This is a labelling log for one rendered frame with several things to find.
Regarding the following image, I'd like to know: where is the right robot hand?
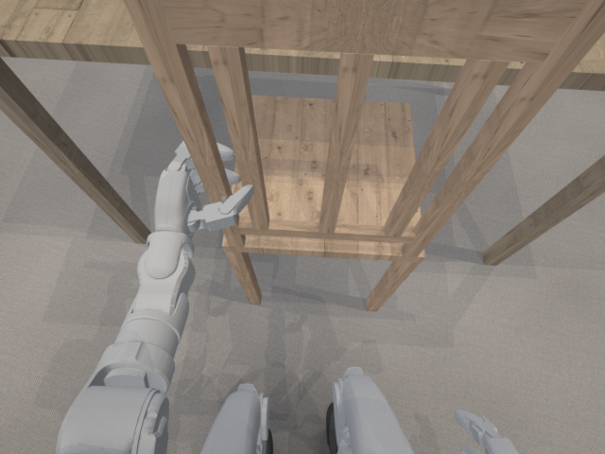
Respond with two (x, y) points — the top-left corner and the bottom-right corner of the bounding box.
(455, 410), (519, 454)

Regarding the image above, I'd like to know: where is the robot left upper arm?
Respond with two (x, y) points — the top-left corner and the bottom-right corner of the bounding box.
(59, 386), (169, 454)

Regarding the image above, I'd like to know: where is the chair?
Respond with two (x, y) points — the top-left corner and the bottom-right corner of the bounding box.
(123, 0), (605, 312)

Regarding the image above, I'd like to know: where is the robot right shin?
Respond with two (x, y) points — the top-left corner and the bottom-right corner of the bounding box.
(335, 367), (377, 454)

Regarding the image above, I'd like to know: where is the left robot forearm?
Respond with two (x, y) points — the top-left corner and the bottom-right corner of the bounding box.
(56, 230), (196, 454)

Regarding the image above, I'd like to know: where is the right robot thigh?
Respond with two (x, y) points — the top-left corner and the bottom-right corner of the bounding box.
(333, 375), (415, 454)

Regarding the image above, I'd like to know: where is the table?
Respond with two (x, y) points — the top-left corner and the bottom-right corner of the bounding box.
(0, 0), (605, 266)

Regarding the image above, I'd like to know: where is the left robot hand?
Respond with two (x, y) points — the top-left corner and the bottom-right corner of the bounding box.
(154, 141), (254, 239)

